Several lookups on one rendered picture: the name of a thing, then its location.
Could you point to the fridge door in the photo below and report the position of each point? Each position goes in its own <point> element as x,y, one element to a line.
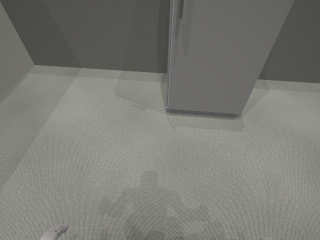
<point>218,50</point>

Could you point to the robot left hand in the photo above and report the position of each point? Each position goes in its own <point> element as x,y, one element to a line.
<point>55,232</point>

